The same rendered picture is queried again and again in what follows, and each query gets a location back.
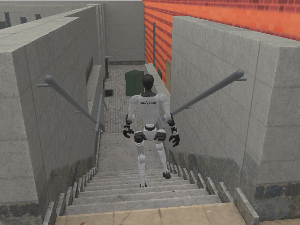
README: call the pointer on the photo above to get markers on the robot torso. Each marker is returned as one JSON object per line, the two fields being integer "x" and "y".
{"x": 149, "y": 114}

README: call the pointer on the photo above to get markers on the right robot upper arm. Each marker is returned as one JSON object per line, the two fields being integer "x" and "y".
{"x": 166, "y": 106}

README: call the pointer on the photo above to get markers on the left robot hand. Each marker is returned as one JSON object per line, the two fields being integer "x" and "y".
{"x": 129, "y": 131}

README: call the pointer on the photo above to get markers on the left robot forearm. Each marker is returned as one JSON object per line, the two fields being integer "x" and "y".
{"x": 127, "y": 124}

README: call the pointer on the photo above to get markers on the robot right thigh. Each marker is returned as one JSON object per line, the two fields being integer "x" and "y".
{"x": 161, "y": 135}

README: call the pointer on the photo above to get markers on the right robot forearm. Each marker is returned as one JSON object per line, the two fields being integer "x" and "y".
{"x": 172, "y": 126}

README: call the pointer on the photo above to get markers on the left robot upper arm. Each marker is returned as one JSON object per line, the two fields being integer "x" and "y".
{"x": 131, "y": 109}

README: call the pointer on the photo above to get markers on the right robot hand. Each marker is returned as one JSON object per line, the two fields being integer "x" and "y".
{"x": 177, "y": 139}

